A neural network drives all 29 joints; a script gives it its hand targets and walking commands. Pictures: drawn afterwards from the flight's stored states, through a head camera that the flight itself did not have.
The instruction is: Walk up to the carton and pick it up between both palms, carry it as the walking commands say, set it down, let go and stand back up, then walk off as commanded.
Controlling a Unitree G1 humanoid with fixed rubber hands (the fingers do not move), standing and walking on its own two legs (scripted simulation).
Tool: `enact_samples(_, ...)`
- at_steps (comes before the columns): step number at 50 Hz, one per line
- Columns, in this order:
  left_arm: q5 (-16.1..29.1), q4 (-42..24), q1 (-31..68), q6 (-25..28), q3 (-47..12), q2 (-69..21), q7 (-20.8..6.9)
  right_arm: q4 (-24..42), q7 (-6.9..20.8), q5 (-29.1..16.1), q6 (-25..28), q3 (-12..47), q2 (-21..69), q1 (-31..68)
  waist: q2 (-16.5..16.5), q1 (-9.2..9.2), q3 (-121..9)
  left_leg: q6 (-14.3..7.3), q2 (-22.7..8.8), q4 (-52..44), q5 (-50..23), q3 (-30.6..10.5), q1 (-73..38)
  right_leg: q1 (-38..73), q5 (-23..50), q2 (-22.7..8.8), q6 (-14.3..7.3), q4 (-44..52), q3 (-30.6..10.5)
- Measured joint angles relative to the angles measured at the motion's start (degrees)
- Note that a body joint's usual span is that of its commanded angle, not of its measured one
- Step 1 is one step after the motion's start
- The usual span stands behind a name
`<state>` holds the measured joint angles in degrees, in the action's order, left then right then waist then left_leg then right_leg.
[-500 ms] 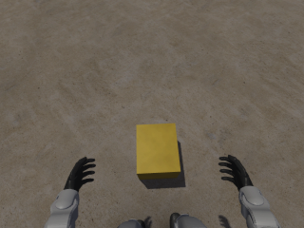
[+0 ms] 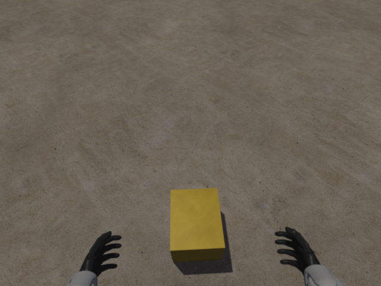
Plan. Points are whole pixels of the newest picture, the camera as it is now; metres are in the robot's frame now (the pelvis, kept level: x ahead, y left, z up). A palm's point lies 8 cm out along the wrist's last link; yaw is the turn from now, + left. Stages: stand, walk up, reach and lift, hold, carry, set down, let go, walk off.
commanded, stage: let go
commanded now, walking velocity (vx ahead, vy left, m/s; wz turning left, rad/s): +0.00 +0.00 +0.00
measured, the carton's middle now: (195, 224) +0.47 -0.01 -0.67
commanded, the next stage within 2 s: stand in 0.04 s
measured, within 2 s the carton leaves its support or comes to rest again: neither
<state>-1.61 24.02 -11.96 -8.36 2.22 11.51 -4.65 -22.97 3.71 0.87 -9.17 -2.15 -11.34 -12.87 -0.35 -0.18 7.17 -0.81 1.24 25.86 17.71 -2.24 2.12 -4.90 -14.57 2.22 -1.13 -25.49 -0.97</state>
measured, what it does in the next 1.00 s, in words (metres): stands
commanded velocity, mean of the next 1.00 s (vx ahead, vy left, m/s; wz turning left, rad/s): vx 0.00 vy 0.00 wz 0.00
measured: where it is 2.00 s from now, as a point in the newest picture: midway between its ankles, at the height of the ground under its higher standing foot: outside the picture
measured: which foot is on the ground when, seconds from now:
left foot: down 0.00-1.00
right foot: down 0.00-1.00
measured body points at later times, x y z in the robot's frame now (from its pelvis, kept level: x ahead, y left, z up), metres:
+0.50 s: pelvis +0.01 +0.01 +0.00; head +0.00 +0.00 +0.45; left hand +0.13 +0.29 -0.10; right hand +0.13 -0.28 -0.11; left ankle -0.03 +0.11 -0.74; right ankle +0.00 -0.11 -0.74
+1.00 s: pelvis -0.01 +0.00 +0.00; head -0.02 -0.01 +0.45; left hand +0.08 +0.29 -0.11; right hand +0.08 -0.29 -0.12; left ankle -0.03 +0.11 -0.74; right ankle +0.00 -0.11 -0.74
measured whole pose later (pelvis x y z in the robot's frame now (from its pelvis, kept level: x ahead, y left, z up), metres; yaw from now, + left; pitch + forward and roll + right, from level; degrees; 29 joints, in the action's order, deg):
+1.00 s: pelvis -0.01 +0.00 +0.00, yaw +0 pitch -3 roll +0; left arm -0.7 53.2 -11.2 1.0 2.6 17.2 2.0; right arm -51.2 -2.1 0.5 1.1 -2.5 -17.8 -12.8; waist -0.6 -0.1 1.8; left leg -0.6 1.7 23.3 14.7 -2.4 5.4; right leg -8.4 -12.1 1.6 -1.0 -23.8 -0.9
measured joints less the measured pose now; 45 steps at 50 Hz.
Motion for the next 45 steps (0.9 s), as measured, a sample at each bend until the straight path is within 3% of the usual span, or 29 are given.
enact_samples(2,-0.1,-0.1,-0.1,-0.2,0.2,-0.1,0.3,0.1,-0.1,0.2,-0.4,0.1,0.1,0.1,0.0,0.00,0.1,0.0,0.0,0.1,0.1,0.1,-0.2,0.1,-0.1,0.0,0.0,-0.2,-0.1)
enact_samples(7,0.8,9.5,0.4,4.7,1.4,2.0,3.5,-9.0,-2.6,0.0,5.5,-1.0,-2.4,1.3,-0.3,-0.01,-4.6,-0.1,0.3,2.7,1.3,0.1,4.1,-4.1,-1.3,-0.2,0.3,-2.6,0.0)
enact_samples(14,0.5,16.5,-0.3,7.7,3.0,4.9,5.1,-15.9,-4.1,0.2,9.0,-2.6,-5.7,0.8,-0.7,-0.09,-6.6,-0.3,0.5,2.7,1.4,0.0,5.3,-5.2,-1.4,-0.4,0.5,-2.5,0.0)
enact_samples(25,0.5,21.5,0.1,8.8,1.6,4.6,6.5,-21.0,-5.3,0.1,9.9,-1.7,-5.5,0.1,-0.7,0.03,-6.3,-0.4,0.8,1.3,0.6,0.0,4.8,-4.9,-0.9,-0.7,0.6,-1.7,0.0)
enact_samples(45,0.8,28.0,0.7,9.3,0.6,5.3,6.7,-27.0,-5.8,-0.3,10.2,-0.6,-6.2,-0.1,-0.3,0.11,-5.5,0.1,0.6,-1.9,-2.3,-0.1,3.4,-3.7,1.7,-0.7,0.2,1.0,0.1)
